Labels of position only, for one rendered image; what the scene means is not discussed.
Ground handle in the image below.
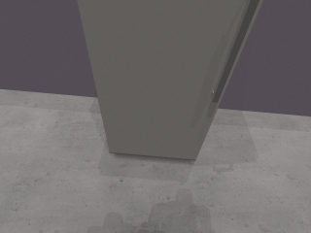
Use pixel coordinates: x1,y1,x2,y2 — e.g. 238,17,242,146
211,0,259,103

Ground fridge door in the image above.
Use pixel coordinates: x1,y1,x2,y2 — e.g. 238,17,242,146
77,0,263,160

